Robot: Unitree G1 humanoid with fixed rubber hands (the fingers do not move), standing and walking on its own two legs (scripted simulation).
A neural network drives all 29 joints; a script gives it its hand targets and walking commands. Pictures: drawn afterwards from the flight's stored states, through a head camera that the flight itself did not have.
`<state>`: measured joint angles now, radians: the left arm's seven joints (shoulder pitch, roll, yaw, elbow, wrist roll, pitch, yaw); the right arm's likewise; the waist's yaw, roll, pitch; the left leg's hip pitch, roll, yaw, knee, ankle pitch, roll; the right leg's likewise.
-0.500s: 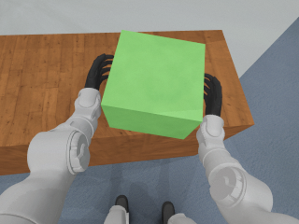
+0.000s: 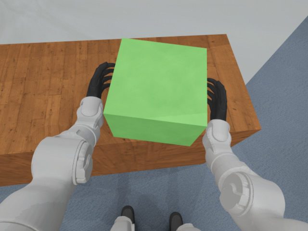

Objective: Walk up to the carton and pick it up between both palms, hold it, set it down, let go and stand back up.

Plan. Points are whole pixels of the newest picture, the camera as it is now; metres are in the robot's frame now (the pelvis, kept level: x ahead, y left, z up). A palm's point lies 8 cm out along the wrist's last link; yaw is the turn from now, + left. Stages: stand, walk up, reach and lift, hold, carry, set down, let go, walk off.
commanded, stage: reach and lift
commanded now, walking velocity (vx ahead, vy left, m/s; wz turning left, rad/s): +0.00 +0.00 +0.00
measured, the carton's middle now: (157, 94) +0.48 +0.00 -0.03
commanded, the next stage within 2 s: none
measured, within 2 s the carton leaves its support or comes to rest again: leaves its support in 0.38 s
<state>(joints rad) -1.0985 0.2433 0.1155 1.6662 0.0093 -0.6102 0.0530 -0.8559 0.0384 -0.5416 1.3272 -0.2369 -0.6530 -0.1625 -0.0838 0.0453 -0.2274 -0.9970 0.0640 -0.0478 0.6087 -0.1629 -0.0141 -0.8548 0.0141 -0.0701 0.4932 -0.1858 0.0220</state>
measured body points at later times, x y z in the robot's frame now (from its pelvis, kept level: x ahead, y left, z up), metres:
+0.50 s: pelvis +0.00 +0.01 -0.01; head +0.08 +0.03 +0.44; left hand +0.45 +0.16 +0.02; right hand +0.40 -0.16 +0.01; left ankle +0.04 +0.12 -0.71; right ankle +0.00 -0.14 -0.71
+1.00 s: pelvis -0.02 +0.01 +0.03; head -0.04 +0.02 +0.48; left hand +0.43 +0.17 +0.18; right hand +0.39 -0.15 +0.16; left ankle +0.04 +0.12 -0.71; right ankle +0.00 -0.14 -0.71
